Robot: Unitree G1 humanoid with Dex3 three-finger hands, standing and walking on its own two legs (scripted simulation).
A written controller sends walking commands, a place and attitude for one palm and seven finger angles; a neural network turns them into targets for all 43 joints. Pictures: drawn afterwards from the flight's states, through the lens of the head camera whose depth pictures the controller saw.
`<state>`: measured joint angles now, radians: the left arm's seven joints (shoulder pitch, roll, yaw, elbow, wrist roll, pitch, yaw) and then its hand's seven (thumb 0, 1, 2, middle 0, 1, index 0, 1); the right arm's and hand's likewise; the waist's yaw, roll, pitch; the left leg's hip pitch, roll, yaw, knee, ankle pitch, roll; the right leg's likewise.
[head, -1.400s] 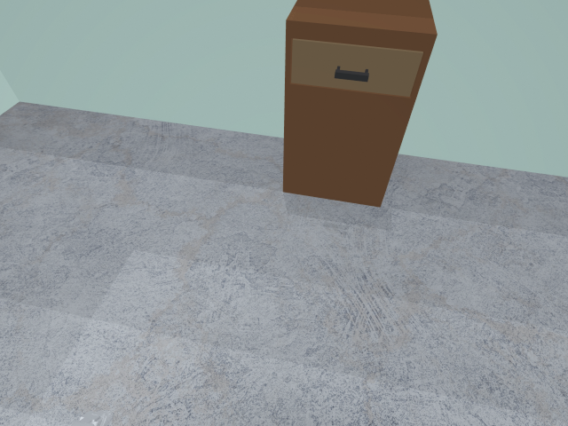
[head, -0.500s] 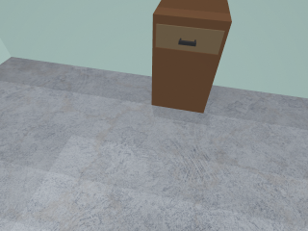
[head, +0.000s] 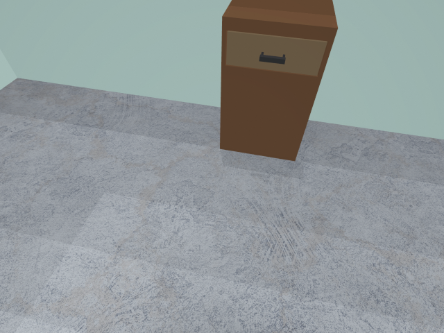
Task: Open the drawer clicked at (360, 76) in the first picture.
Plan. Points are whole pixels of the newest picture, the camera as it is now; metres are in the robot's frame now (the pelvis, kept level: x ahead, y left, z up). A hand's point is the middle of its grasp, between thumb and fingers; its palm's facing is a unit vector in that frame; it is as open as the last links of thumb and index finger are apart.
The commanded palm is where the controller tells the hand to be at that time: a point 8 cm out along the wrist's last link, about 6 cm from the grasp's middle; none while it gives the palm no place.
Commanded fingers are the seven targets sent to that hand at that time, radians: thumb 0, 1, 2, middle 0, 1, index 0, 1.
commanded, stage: look at it before walking up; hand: left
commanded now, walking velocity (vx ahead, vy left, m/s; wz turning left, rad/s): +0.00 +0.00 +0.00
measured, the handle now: (272, 57) +1.27 -0.16 -0.10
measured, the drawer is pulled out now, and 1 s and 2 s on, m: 0.00 0.00 0.00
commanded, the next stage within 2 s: walk to a spot facing it in 0.04 s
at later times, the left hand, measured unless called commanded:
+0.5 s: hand out of the picture +0.08 +0.19 -0.19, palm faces -0.14 -0.97 -0.20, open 7.4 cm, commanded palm none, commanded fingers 0.00 0.90 0.90 -0.20 -0.30 -0.20 -0.30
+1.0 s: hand (166, 281) +0.27 +0.15 -0.19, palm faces -0.26 -0.95 -0.18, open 7.4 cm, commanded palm none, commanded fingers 0.00 0.90 0.90 -0.20 -0.30 -0.20 -0.30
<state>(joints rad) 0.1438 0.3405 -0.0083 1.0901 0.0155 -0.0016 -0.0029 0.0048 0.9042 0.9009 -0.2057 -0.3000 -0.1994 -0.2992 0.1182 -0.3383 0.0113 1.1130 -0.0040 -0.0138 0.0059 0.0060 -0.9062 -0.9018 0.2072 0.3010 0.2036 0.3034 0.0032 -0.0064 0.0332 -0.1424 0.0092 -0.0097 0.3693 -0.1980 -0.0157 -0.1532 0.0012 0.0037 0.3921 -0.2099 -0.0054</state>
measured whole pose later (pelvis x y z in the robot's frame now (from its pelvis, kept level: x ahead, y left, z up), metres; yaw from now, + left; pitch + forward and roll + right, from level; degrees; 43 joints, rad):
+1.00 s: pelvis +0.24 -0.03 -0.02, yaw -22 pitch +0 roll -1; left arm 0.39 0.19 0.06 1.02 0.03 -0.04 -0.01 0.00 0.90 0.90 -0.21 -0.30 -0.20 -0.30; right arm 0.09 -0.18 -0.03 0.90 -0.02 -0.05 0.03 0.01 -0.91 -0.90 0.20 0.30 0.20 0.30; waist 0.06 -0.02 0.03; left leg -0.44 0.08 0.09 0.60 -0.20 -0.04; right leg -0.07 0.03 0.09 0.49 -0.42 0.00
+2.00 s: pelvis +0.48 -0.12 -0.01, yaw -38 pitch +0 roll -3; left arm 0.20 0.20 0.06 0.97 0.02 0.04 0.01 0.00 0.91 0.90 -0.20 -0.30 -0.20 -0.30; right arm 0.26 -0.15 -0.02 0.98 -0.02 0.01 0.00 0.00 -0.93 -0.90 0.21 0.30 0.20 0.30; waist -0.01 -0.03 0.01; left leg -0.32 0.02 0.04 0.54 -0.24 0.05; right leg -0.41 -0.02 -0.05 0.97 -0.44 0.04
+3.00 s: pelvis +0.43 -0.11 +0.00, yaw -13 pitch -2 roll -1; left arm 0.31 0.26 0.05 1.06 0.03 0.04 0.00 0.01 0.91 0.90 -0.20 -0.30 -0.19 -0.30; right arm 0.18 -0.15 -0.02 0.98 -0.01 -0.02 -0.01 0.00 -0.92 -0.90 0.21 0.30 0.20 0.30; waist 0.03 -0.05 0.04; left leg -0.13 0.01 0.08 0.41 -0.26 0.03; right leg -0.42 -0.10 -0.05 1.01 -0.37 0.06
